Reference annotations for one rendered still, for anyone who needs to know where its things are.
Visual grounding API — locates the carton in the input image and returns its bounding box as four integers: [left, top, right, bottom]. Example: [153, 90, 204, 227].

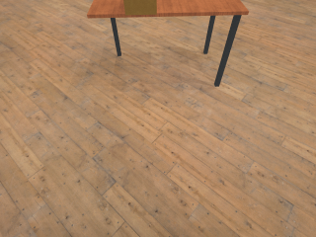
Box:
[123, 0, 157, 16]

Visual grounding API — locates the table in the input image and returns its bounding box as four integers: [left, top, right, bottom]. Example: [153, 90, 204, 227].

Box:
[87, 0, 249, 87]

